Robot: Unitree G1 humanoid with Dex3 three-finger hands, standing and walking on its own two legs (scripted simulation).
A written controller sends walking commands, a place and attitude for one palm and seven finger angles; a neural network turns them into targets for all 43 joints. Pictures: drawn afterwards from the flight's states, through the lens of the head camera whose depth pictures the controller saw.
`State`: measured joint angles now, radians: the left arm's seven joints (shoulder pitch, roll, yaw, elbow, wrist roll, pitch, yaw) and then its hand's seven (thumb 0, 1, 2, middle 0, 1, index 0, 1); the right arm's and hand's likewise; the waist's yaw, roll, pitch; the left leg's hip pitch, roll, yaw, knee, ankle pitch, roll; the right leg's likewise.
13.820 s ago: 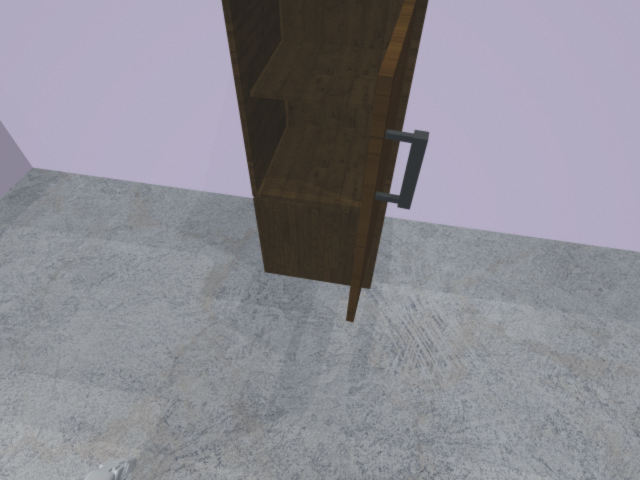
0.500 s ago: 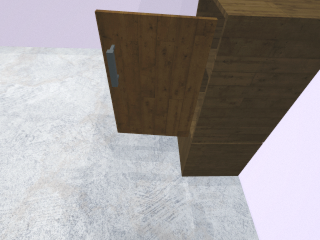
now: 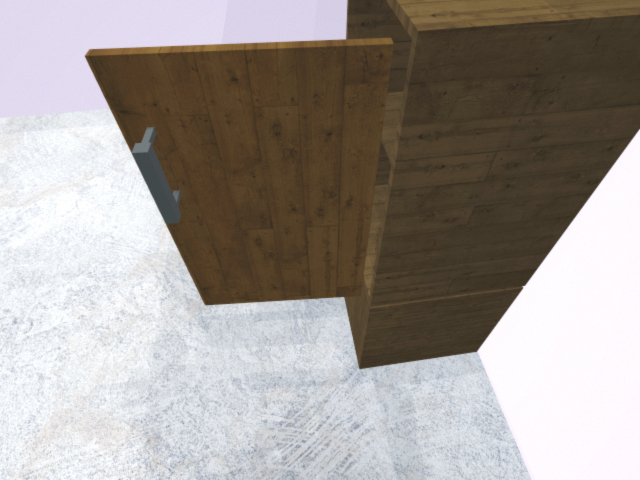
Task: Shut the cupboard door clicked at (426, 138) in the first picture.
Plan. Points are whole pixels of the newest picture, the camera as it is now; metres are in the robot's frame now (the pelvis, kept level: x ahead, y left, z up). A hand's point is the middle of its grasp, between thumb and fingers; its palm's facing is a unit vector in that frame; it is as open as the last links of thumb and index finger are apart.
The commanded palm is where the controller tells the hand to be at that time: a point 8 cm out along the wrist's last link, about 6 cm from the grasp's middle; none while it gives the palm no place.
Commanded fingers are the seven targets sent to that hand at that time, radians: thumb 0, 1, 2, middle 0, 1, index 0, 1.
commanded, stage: come to a stop and stand still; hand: left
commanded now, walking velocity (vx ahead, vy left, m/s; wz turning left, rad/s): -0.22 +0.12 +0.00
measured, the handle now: (161, 177) +0.51 +0.25 +0.09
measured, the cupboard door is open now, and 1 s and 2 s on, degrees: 85 85 85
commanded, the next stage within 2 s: look again from close up in 0.98 s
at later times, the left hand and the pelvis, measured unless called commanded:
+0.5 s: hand out of the picture -0.02 +0.22 -0.17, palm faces +0.05 -0.97 -0.25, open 7.3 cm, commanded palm none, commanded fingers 0.00 0.90 0.90 -0.20 -0.30 -0.20 -0.30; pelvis -0.04 +0.02 +0.00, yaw -1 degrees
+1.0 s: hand out of the picture -0.08 +0.15 -0.16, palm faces +0.02 -0.99 -0.15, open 7.3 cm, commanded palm none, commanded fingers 0.00 0.90 0.90 -0.20 -0.30 -0.20 -0.30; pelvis -0.07 +0.00 +0.01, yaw +0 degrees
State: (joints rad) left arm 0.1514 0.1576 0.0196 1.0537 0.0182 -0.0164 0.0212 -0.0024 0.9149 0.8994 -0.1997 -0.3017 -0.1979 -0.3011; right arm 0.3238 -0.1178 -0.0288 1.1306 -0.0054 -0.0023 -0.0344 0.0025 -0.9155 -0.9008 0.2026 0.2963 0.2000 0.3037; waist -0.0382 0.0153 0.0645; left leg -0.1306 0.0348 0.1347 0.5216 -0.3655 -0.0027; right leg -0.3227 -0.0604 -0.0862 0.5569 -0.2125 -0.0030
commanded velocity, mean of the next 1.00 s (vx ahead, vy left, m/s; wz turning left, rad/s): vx -0.02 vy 0.02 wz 0.00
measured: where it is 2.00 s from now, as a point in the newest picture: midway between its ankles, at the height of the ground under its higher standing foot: outside the picture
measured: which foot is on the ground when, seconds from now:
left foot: down 0.00-1.00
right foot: down 0.00-0.24, up 0.26-0.48, down 0.50-1.00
